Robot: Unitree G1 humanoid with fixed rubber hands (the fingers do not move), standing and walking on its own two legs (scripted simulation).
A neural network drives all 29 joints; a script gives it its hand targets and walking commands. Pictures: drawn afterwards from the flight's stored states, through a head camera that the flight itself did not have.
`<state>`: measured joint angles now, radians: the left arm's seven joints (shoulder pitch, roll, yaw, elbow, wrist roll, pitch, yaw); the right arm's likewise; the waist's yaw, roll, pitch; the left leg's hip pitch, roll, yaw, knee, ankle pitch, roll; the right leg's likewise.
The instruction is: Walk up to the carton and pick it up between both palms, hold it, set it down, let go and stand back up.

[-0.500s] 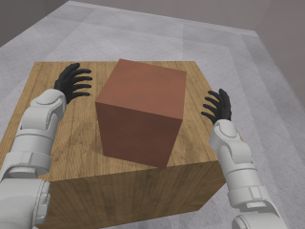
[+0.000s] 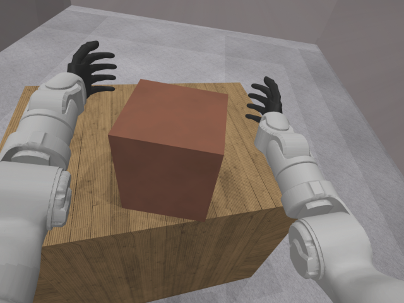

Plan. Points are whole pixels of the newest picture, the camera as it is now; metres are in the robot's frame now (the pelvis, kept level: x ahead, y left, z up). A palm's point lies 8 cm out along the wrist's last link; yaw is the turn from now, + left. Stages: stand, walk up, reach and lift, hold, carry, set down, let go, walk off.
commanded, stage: reach and lift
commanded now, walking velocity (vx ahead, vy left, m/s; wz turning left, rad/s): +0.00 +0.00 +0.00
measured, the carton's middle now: (173, 152) +0.47 +0.02 +0.03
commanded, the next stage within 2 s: none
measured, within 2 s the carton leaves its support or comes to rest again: neither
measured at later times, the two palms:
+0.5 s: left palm (100, 111) +0.49 +0.17 +0.14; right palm (255, 139) +0.41 -0.15 +0.13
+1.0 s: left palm (111, 126) +0.49 +0.16 +0.10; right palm (258, 153) +0.40 -0.16 +0.10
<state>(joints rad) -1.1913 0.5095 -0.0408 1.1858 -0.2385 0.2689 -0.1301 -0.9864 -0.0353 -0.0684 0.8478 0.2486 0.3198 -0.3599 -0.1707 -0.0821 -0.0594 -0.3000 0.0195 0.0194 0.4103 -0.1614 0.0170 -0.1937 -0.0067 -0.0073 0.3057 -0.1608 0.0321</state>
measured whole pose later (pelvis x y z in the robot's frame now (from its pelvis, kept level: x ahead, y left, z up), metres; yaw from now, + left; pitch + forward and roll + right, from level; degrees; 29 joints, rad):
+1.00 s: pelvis +0.00 +0.01 -0.02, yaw -1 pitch +14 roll -3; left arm -1.15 0.36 -0.07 1.50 -0.20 -0.14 -0.06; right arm -0.94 0.01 -0.10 1.17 0.16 -0.09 -0.30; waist -0.20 -0.04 -0.18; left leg -0.61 0.02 0.02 0.56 -0.21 0.03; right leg -0.51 -0.01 0.00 0.46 -0.21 0.05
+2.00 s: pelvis +0.02 +0.02 +0.00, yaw +0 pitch +2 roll -1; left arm -0.97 0.09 0.58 1.14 0.45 -0.05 -0.13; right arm -0.70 0.26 -0.72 0.85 -0.50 -0.22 -0.15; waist -0.09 -0.07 0.02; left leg -0.25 -0.02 0.03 0.37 -0.17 0.04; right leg -0.13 -0.04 -0.01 0.25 -0.16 0.06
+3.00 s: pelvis +0.01 +0.01 +0.00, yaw -1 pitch +5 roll -2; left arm -0.95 0.09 0.50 1.09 0.43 -0.04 -0.11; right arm -0.68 0.20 -0.60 0.96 -0.34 -0.32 -0.21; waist -0.06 -0.08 -0.01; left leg -0.29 0.01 0.04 0.36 -0.15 0.03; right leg -0.17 -0.02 0.00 0.22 -0.13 0.05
